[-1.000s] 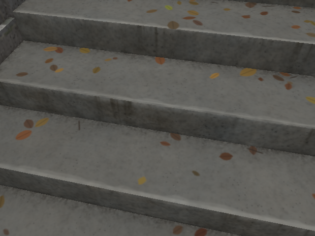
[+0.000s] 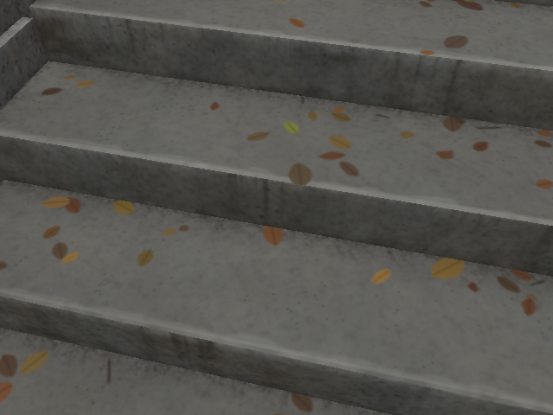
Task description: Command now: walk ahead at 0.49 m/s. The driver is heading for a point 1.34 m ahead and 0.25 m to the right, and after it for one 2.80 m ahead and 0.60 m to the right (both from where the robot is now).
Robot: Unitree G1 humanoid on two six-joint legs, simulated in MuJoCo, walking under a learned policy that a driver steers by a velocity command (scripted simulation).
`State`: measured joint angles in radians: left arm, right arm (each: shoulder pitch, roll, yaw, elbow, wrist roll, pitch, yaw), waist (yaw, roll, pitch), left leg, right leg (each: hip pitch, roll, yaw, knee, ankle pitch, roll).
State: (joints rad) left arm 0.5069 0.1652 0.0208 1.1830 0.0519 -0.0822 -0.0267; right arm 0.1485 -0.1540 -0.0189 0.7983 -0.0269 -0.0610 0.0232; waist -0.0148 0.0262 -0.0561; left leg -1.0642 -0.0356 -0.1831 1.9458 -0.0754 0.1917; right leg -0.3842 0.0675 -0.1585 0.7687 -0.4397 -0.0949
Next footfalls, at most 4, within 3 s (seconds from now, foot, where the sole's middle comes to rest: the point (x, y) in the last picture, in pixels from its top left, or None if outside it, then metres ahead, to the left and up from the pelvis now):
0.26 left None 0.36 0.09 -0.59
0.74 right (325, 298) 0.65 -0.08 -0.44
1.22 left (232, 133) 1.00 0.12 -0.29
1.76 right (340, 15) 1.26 -0.14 -0.14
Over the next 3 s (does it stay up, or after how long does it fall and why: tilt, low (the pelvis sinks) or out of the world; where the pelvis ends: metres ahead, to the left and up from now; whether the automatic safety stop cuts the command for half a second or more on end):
stays up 1.43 -0.09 0.74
